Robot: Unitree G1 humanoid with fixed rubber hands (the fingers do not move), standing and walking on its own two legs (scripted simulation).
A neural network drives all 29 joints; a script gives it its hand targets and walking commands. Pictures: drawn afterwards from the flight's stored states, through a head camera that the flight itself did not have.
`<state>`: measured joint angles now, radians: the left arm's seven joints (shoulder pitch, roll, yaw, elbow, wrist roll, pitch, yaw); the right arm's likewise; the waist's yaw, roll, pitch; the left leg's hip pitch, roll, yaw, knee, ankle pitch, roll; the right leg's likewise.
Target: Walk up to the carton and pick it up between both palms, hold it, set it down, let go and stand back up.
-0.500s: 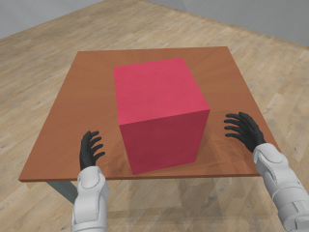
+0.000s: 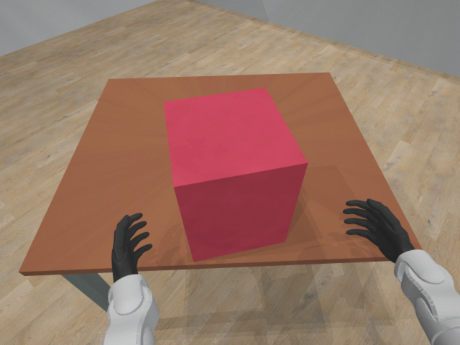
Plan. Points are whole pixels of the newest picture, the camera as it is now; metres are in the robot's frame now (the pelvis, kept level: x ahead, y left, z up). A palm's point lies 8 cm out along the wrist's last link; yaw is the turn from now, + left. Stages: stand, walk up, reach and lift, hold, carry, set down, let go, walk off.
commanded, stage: set down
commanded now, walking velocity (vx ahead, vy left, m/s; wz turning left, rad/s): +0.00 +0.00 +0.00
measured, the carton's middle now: (228, 176) +0.42 +0.06 +0.04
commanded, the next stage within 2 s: none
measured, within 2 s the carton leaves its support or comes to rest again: neither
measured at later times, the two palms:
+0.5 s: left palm (127, 285) +0.19 +0.20 +0.04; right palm (407, 280) +0.24 -0.24 +0.01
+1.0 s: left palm (126, 295) +0.19 +0.21 +0.01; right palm (399, 286) +0.23 -0.23 +0.00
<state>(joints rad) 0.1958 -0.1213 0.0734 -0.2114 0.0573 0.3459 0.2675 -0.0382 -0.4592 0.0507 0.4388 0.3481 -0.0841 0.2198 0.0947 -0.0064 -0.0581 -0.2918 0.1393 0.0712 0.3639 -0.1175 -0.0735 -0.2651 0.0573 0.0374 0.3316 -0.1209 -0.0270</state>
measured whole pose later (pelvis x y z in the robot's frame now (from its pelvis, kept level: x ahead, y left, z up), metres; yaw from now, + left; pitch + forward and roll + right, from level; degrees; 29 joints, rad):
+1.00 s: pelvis +0.01 +0.01 +0.00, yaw +0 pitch +3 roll -1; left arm 0.32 -0.04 0.05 -0.08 0.06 0.20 0.21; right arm 0.19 -0.45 0.05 0.38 0.35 -0.14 0.22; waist 0.07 -0.01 -0.02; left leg -0.28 0.13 0.07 0.36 -0.13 -0.07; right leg -0.25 0.04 0.04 0.33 -0.13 -0.02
